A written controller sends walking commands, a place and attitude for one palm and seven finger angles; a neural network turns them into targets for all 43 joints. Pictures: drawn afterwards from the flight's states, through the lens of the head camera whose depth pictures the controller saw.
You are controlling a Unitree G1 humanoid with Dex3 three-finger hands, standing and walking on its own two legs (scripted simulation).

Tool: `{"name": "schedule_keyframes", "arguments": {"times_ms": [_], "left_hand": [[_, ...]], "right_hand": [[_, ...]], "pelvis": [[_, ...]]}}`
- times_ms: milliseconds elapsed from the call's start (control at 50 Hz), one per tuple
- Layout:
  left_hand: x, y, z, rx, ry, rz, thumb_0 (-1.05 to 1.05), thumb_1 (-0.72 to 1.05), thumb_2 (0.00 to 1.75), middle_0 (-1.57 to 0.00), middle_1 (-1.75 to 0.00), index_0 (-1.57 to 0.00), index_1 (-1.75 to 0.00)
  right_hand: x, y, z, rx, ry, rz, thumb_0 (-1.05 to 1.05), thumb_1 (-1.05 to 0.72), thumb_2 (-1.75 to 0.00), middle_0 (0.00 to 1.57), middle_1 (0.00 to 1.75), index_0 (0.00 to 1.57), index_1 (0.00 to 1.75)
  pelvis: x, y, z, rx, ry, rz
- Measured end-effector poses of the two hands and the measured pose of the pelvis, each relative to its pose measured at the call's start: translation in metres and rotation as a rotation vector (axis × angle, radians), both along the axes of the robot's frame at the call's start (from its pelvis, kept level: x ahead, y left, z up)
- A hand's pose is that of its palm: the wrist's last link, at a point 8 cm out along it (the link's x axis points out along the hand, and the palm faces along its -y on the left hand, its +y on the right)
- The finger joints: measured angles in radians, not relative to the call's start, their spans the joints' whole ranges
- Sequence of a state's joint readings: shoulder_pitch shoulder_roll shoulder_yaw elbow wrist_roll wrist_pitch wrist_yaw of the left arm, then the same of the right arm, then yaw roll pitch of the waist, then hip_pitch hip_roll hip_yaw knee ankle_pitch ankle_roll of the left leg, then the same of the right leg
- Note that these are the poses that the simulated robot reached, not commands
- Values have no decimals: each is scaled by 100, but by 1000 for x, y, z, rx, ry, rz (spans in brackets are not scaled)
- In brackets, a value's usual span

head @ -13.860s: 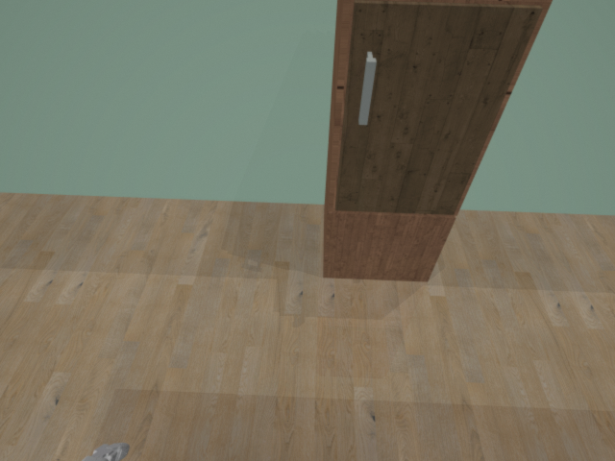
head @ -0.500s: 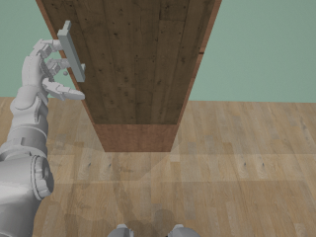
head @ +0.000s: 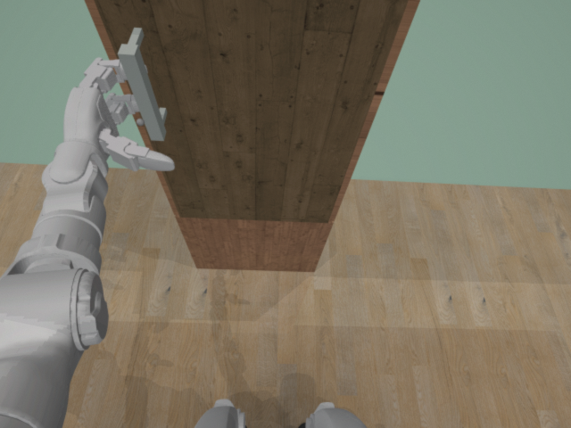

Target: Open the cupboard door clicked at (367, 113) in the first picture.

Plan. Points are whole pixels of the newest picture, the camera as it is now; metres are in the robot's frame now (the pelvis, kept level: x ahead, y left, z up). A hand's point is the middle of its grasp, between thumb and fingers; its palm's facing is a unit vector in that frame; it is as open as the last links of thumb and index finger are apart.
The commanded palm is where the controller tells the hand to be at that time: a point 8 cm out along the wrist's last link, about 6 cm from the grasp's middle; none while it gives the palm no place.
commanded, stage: close the thumb around the handle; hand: left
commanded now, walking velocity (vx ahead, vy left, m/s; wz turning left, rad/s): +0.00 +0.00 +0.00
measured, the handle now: (148, 88) +0.57 +0.18 +0.11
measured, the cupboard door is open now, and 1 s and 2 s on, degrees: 0 1 49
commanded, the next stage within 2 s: pull the door open along its arc in 0.78 s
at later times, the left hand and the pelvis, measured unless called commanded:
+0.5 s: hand (157, 121) +0.51 +0.16 +0.11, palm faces -0.03 -1.00 -0.01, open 9.2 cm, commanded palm +0.48 +0.21 +0.11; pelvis +0.01 -0.01 +0.00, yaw -2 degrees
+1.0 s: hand (157, 122) +0.50 +0.16 +0.11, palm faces -0.03 -1.00 -0.01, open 5.7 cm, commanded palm +0.47 +0.21 +0.11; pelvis +0.01 -0.01 +0.00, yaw -2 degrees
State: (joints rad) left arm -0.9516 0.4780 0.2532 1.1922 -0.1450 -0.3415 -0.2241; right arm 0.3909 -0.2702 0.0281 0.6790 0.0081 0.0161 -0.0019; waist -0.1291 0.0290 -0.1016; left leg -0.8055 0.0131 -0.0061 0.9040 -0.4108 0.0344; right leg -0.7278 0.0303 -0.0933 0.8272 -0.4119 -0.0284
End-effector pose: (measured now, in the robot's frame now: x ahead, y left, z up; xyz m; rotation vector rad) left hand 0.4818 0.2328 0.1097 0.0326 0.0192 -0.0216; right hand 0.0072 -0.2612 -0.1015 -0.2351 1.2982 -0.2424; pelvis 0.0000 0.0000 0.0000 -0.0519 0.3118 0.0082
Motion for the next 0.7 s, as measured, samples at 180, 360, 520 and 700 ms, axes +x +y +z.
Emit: {"name": "schedule_keyframes", "arguments": {"times_ms": [180,360,520,700], "left_hand": [[12,-20,-5,-48,1,-3,-1,-47,32,-26,-121,-28,-120],[5,-20,-3,-30,14,-11,-1,-16,45,-32,-124,-31,-124],[4,-20,-3,-19,7,-11,-1,25,63,-34,-128,-34,-128],[3,-21,-3,-20,0,-2,0,70,82,-35,-130,-35,-133]], "right_hand": [[-2,-1,2,4,-18,-41,0,-91,-90,21,30,20,30],[-6,2,2,33,-6,-76,0,-91,-90,21,30,20,30],[-5,-5,3,16,-12,-73,0,-91,-90,21,30,20,30],[-5,-11,3,3,-10,-72,0,-91,-90,21,30,20,30]], "pelvis": [[5,-2,1,10,10,-32],[9,-7,4,15,-11,-44],[7,-9,5,16,-12,-41],[6,-10,4,17,-8,-41]]}}
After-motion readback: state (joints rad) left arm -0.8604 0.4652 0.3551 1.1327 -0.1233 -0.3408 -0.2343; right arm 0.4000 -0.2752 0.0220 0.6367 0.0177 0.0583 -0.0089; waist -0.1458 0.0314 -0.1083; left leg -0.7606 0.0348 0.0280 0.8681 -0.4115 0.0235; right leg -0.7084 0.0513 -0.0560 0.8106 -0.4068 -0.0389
